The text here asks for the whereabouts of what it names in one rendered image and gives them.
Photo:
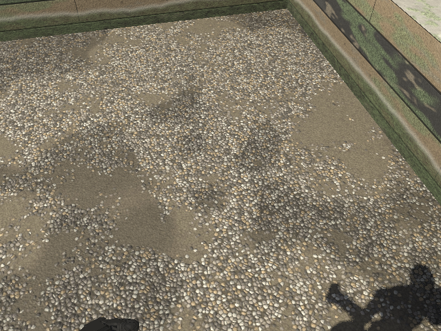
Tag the left robot hand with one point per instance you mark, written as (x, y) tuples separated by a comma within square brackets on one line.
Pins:
[(103, 324)]

